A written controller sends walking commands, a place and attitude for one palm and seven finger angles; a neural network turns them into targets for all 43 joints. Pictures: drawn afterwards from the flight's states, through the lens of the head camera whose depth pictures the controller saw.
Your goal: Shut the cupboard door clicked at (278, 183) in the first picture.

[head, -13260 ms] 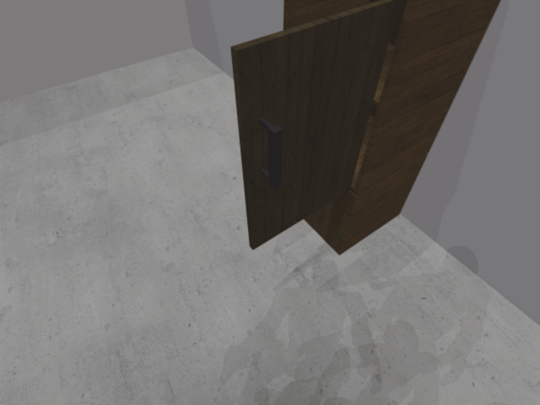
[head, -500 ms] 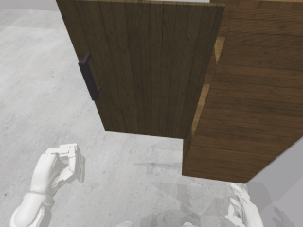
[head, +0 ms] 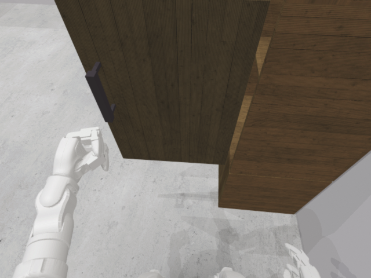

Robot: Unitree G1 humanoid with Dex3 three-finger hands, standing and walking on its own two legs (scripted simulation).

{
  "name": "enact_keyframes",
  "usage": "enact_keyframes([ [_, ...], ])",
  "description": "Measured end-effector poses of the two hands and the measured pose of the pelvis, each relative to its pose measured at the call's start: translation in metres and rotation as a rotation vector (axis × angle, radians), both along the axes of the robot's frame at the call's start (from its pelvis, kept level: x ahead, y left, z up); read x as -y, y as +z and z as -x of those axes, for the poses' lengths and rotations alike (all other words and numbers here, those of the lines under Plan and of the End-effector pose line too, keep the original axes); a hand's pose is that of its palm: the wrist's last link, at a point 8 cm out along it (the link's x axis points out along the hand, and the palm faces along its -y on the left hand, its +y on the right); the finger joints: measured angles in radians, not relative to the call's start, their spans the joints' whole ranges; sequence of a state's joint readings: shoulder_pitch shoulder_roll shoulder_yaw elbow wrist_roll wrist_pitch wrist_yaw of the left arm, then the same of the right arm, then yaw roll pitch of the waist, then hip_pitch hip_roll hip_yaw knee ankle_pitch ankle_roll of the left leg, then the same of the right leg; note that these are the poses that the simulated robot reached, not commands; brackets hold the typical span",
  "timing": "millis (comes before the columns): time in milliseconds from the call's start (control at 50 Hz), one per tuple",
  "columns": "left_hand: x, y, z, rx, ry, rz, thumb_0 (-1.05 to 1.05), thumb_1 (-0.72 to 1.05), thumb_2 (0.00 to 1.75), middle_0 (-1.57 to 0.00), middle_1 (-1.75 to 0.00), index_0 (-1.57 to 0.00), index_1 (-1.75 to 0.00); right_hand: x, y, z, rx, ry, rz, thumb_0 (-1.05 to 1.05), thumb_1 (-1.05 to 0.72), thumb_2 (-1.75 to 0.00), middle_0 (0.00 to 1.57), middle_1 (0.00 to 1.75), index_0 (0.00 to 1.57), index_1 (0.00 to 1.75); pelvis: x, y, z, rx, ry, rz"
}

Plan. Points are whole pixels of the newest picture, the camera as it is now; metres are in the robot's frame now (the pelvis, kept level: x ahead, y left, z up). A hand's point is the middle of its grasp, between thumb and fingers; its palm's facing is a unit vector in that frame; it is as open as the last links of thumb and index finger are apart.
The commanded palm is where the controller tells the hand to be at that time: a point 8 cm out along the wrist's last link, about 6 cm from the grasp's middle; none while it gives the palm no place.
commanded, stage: bring the fist close to the handle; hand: left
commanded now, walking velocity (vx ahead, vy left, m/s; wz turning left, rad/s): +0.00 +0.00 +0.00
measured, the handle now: (103, 93) +0.53 +0.24 +0.07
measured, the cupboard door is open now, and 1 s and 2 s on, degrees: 91 91 82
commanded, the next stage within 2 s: push the door shut along its arc in 0.80 s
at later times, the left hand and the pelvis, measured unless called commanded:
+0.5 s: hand (107, 117) +0.45 +0.21 +0.08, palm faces -0.02 -1.00 -0.01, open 3.1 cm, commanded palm +0.42 +0.26 +0.07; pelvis +0.00 +0.00 -0.01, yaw -2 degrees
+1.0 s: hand (112, 118) +0.45 +0.19 +0.08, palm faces -0.05 -1.00 -0.01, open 3.1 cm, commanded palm +0.43 +0.25 +0.07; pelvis +0.00 +0.01 +0.00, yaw -2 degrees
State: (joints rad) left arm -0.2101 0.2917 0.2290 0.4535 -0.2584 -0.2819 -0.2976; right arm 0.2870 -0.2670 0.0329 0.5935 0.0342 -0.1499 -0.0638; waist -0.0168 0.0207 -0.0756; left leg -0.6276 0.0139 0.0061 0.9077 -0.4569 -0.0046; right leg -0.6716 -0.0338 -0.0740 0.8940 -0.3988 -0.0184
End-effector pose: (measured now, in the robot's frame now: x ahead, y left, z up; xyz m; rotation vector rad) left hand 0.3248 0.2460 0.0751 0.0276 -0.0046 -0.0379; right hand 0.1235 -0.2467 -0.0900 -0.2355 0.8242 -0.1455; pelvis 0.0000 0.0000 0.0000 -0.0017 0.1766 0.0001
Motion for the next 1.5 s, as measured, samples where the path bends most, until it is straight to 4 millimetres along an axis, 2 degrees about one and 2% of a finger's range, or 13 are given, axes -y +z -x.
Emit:
enact_keyframes([
  [200, 0.001, 0.003, -0.051, -0.006, 0.002, 0.005, 0.02, 0.90, 0.90, -1.30, -1.50, -1.30, -1.50, 0.007, -0.008, 0.026, -0.103, -0.052, 0.013, 0.01, -0.91, -0.89, 0.21, 0.30, 0.20, 0.30, 0.000, -0.001, 0.002, -0.033, -0.008, 0.000],
  [480, -0.014, 0.003, -0.102, -0.020, 0.020, 0.019, 0.02, 0.90, 0.90, -1.30, -1.50, -1.30, -1.50, 0.018, -0.020, 0.081, -0.287, -0.139, 0.034, 0.01, -0.91, -0.89, 0.21, 0.30, 0.20, 0.30, -0.001, -0.007, 0.003, -0.092, -0.024, 0.006],
  [580, -0.015, -0.001, -0.107, -0.021, 0.001, 0.029, 0.01, 0.90, 0.90, -1.30, -1.50, -1.30, -1.50, 0.018, -0.020, 0.098, -0.343, -0.167, 0.036, 0.01, -0.91, -0.89, 0.20, 0.30, 0.20, 0.30, -0.003, -0.007, 0.002, -0.107, -0.033, 0.007],
  [680, -0.016, -0.006, -0.103, -0.022, 0.001, 0.033, 0.02, 0.90, 0.90, -1.30, -1.50, -1.30, -1.50, 0.014, -0.017, 0.102, -0.360, -0.183, 0.032, 0.01, -0.91, -0.89, 0.20, 0.30, 0.20, 0.30, -0.006, -0.005, -0.001, -0.107, -0.037, 0.010],
  [780, -0.015, -0.006, -0.100, -0.018, 0.002, 0.027, 0.02, 0.90, 0.90, -1.30, -1.50, -1.30, -1.50, 0.009, -0.016, 0.093, -0.343, -0.174, 0.027, 0.01, -0.91, -0.89, 0.20, 0.30, 0.20, 0.30, -0.009, -0.004, -0.002, -0.101, -0.032, 0.016],
  [920, -0.005, 0.003, -0.101, 0.001, -0.007, 0.025, 0.02, 0.90, 0.90, -1.30, -1.50, -1.30, -1.50, 0.000, -0.015, 0.071, -0.288, -0.142, 0.006, 0.01, -0.91, -0.89, 0.20, 0.30, 0.20, 0.30, -0.012, -0.002, -0.004, -0.090, -0.027, 0.017],
  [1000, -0.002, 0.001, -0.102, -0.021, -0.011, 0.019, 0.01, 0.90, 0.90, -1.30, -1.50, -1.30, -1.50, -0.003, -0.015, 0.061, -0.260, -0.123, -0.002, 0.01, -0.91, -0.89, 0.21, 0.30, 0.20, 0.30, -0.012, -0.003, -0.003, -0.084, -0.025, 0.016],
  [1100, -0.003, 0.002, -0.111, -0.023, -0.026, 0.006, 0.02, 0.90, 0.90, -1.30, -1.50, -1.30, -1.50, -0.002, -0.017, 0.058, -0.254, -0.118, 0.009, 0.00, -0.91, -0.89, 0.21, 0.30, 0.20, 0.30, -0.011, -0.005, 0.000, -0.090, -0.020, 0.017],
  [1220, -0.004, 0.008, -0.126, -0.017, -0.064, 0.008, 0.02, 0.90, 0.90, -1.30, -1.50, -1.31, -1.50, 0.006, -0.021, 0.073, -0.299, -0.135, 0.029, 0.00, -0.91, -0.89, 0.21, 0.30, 0.20, 0.30, -0.010, -0.009, 0.002, -0.110, -0.019, 0.019],
  [1500, 0.011, 0.009, -0.160, -0.041, -0.142, -0.008, 0.02, 0.90, 0.90, -1.30, -1.50, -1.30, -1.50, 0.018, -0.025, 0.136, -0.454, -0.207, 0.065, 0.00, -0.91, -0.89, 0.21, 0.30, 0.20, 0.30, -0.006, -0.017, 0.009, -0.160, -0.017, 0.026],
])
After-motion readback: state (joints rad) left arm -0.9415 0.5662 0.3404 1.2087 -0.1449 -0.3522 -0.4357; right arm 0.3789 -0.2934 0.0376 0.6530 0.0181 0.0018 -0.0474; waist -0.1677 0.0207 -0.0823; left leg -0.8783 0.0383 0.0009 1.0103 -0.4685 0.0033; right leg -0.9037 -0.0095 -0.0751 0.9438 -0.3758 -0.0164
